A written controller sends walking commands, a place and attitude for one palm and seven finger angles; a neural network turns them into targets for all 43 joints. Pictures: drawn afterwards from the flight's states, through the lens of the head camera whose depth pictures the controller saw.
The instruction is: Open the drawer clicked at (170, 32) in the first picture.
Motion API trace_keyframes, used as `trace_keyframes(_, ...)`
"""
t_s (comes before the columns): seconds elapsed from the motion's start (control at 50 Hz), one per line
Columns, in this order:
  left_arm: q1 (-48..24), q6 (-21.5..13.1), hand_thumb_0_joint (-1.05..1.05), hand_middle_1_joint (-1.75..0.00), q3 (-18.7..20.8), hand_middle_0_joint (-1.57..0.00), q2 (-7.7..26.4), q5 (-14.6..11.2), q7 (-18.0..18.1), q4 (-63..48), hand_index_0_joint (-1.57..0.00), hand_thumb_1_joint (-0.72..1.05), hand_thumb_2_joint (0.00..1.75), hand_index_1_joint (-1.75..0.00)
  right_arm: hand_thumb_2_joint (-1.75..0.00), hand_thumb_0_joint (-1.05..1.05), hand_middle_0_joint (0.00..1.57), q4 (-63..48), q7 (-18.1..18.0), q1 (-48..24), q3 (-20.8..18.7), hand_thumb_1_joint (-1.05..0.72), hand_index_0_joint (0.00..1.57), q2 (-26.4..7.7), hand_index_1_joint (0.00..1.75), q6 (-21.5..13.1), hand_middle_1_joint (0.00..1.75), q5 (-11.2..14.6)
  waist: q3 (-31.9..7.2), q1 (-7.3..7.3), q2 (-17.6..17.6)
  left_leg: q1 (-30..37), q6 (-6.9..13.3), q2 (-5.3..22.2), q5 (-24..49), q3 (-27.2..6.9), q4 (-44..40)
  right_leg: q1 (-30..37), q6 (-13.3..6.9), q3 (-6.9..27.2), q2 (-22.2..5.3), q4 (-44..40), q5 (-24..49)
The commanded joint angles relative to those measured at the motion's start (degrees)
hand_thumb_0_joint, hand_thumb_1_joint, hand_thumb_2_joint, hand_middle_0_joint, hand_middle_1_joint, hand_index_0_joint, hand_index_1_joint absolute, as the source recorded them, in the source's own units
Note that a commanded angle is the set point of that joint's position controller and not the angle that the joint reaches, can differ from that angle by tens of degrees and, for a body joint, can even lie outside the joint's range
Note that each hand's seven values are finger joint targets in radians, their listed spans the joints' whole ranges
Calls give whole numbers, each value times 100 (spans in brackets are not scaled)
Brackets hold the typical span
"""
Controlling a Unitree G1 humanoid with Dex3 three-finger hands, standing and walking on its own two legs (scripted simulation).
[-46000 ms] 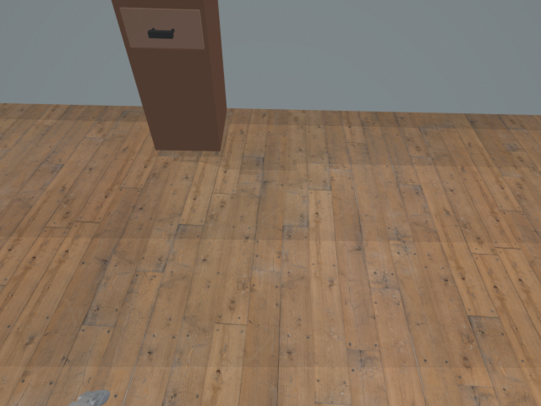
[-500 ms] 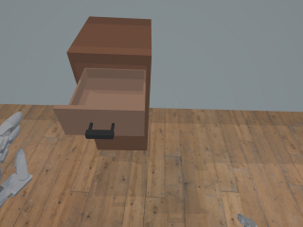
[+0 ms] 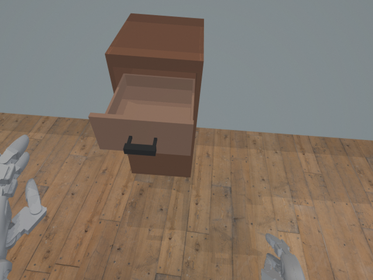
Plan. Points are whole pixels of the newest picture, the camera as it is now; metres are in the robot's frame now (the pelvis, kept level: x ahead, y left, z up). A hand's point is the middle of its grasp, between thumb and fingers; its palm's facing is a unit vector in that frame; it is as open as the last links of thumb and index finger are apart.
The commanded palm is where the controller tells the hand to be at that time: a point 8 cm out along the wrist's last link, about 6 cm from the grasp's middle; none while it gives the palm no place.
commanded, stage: stop stepping back and stand still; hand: left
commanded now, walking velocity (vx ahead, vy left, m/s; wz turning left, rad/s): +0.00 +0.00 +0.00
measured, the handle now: (141, 144) +0.53 +0.19 -0.10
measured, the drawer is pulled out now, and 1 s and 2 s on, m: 0.30 0.30 0.30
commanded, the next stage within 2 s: let the arm hang, fingers relaxed in 0.12 s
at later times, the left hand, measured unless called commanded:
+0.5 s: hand out of the picture +0.09 +0.17 -0.16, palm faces -0.06 -0.98 -0.19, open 7.4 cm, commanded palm none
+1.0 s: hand out of the picture -0.02 +0.16 -0.17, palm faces +0.03 -0.98 -0.21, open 7.4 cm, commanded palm none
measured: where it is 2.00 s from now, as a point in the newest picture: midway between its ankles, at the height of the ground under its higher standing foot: outside the picture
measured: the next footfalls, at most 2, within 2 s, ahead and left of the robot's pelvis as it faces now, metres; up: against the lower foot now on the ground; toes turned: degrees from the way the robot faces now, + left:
none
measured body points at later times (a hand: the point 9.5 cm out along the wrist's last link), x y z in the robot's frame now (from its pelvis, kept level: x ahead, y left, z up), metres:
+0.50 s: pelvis +0.00 +0.00 -0.01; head +0.03 +0.00 +0.44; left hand +0.09 +0.23 -0.14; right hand +0.09 -0.27 -0.13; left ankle +0.02 +0.09 -0.74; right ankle +0.01 -0.12 -0.74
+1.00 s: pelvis +0.00 -0.02 +0.00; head +0.01 -0.03 +0.45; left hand -0.02 +0.21 -0.15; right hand -0.01 -0.22 -0.17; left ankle +0.02 +0.09 -0.74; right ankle +0.01 -0.12 -0.74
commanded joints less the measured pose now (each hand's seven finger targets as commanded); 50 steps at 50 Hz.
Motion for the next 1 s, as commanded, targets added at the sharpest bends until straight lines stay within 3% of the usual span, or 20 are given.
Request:
trace_keyframes(0.0, -505, -345, 0, -30, 559, -20, 996, 50, 141, -1616, -20, 90, 90, -30, -90, 0, 20, -902, -97, -533, -321, -90, 20, -812, 30, -378, 30, -44, -97, -197, 459, -513, 23, 544, -884, -678, -983, 401, 38, 541, -261, -364, -302)
trace_keyframes(0.18, 205, -348, 0, -30, 796, -20, 1061, -46, 106, -1477, -20, 90, 90, -30, -90, 0, 20, -907, -72, -515, -395, -90, 20, -787, 30, -310, 30, -20, -404, -170, 410, -209, -75, 479, 395, -551, -753, 647, 22, 411, -245, -243, 673)
trace_keyframes(0.2, -820, 451, 0, -30, -1336, -20, 317, 541, -635, 3466, -20, 90, 90, -30, -90, 0, 20, 583, 388, -690, -763, -90, 20, -1879, 30, -572, 30, -78, 243, -321, 376, -741, -10, 563, 1335, -742, 43, -264, -80, 203, -568, 602, 1276)
trace_keyframes(0.22, -809, 878, 0, -30, -1136, -20, 244, 444, -760, 3753, -20, 90, 90, -30, -90, 0, 20, 656, 352, -84, -727, -90, 20, -1519, 30, -159, 30, -80, -286, -258, 291, -138, -29, 621, 1731, -653, 47, -305, -70, 475, -535, 541, 1089)
trace_keyframes(0.24, -771, 997, 0, -30, -1173, -20, 102, 401, -798, 3692, -20, 90, 90, -30, -90, 0, 20, 518, 321, 31, -680, -90, 20, -1408, 30, -37, 30, -82, -276, -259, 491, -122, 26, 716, 1637, -701, -2, -384, -16, 368, -462, 647, 662)
trace_keyframes(0.26, -990, 991, 0, -30, -1231, -20, 86, 388, -818, 3884, -20, 90, 90, -30, -90, 0, 20, 504, 316, -15, -638, -90, 20, -1399, 30, 41, 30, -116, -371, -211, 400, -368, 154, 793, 1498, -905, -75, -330, -44, 348, -349, 856, 199)
trace_keyframes(0.28, -1203, 964, 0, -30, -1268, -20, 155, 410, -831, 4150, -20, 90, 90, -30, -90, 0, 20, 495, 302, -25, -607, -90, 20, -1418, 30, 108, 30, -142, -435, -172, -36, -274, 199, 787, 1735, -989, -43, -270, -80, 371, -287, 886, 260)
trace_keyframes(0.32, -1386, 963, 0, -30, -1302, -20, 269, 424, -845, 4796, -20, 90, 90, -30, -90, 0, 20, 513, 264, -67, -535, -90, 20, -1412, 30, 215, 30, -165, -574, -100, -830, -286, 193, 637, 1700, -948, 92, 209, -145, 525, -437, 633, 763)
trace_keyframes(0.36, -1668, 984, 0, -30, -1340, -20, 381, 413, -839, 5557, -20, 90, 90, -30, -90, 0, 20, 641, 227, -27, -518, -90, 20, -1399, 30, 323, 30, -179, -615, -114, -1120, -79, 118, 430, 1470, -798, 186, 319, -286, 736, -683, 495, 1243)
trace_keyframes(0.38, -1814, 1009, 0, -30, -1396, -20, 373, 379, -822, 5916, -20, 90, 90, -30, -90, 0, 20, 734, 224, -39, -510, -90, 20, -1344, 30, 383, 30, -194, -502, -121, -911, 26, 102, 381, 1359, -767, 116, 214, -340, 718, -703, 471, 1117)
trace_keyframes(0.46, -1890, 1067, 0, -30, -1581, -20, 221, 302, -785, 7091, -20, 90, 90, -30, -90, 0, 20, 1197, 199, -40, -359, -90, 20, -1075, 30, 541, 30, -213, -101, -63, 385, 87, 49, 412, 991, -705, -397, 300, -202, 728, -573, 164, 478)
trace_keyframes(0.52, -1797, 1048, 0, -30, -1644, -20, 134, 265, -786, 7820, -20, 90, 90, -30, -90, 0, 20, 1545, 161, 135, -302, -90, 20, -925, 30, 591, 30, -172, 42, -73, 667, 199, 35, 425, 765, -669, -532, 362, -185, 696, -571, -119, 328)
trace_keyframes(0.56, -1701, 1037, 0, -30, -1608, -20, -8, 253, -781, 8169, -20, 90, 90, -30, -90, 0, 20, 1725, 129, 296, -312, -90, 20, -834, 30, 616, 30, -186, 121, -73, 1034, 188, 27, 430, 469, -676, -652, 386, -211, 685, -547, -269, 162)
trace_keyframes(0.68, -1565, 975, 0, -30, -1700, -20, -140, 221, -762, 8932, -20, 90, 90, -30, -90, 0, 20, 2201, 83, 709, -343, -90, 20, -708, 30, 645, 30, -131, 258, -112, 245, 530, 48, 508, 608, -664, -664, 292, -247, 630, -552, -509, 281)
trace_keyframes(0.8, -1453, 968, 0, -30, -1752, -20, -328, 214, -715, 9323, -20, 90, 90, -30, -90, 0, 20, 2544, 61, 937, -334, -90, 20, -550, 30, 656, 30, -141, 583, -136, -177, 517, 63, 507, 468, -602, -755, 121, -230, 600, -536, -594, 58)
trace_keyframes(0.98, -1359, 966, 0, -30, -1723, -20, -460, 233, -675, 9432, -20, 90, 90, -30, -90, 0, 20, 2773, 61, 1036, -329, -90, 20, -314, 30, 669, 30, -153, 822, -113, -137, 426, 52, 456, 137, -535, -817, -155, -221, 644, -513, -637, -354)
